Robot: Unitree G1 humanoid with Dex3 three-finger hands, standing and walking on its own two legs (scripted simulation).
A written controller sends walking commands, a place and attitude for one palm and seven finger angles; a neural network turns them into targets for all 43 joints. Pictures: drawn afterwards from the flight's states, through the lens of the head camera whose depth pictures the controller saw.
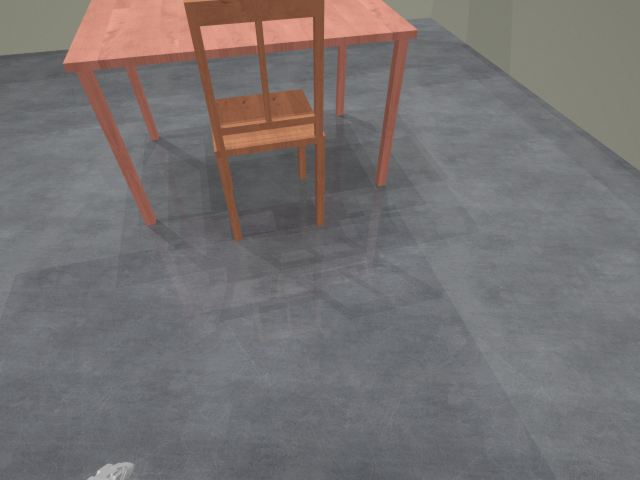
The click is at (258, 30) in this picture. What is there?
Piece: chair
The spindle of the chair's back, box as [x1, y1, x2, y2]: [255, 21, 271, 121]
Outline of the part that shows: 255,22 265,118 266,121 271,121 261,21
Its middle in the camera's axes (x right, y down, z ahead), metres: -0.18 -0.51 +1.22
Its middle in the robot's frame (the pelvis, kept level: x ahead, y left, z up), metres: +1.24 +0.24 -0.06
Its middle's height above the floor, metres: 0.71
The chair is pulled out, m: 0.00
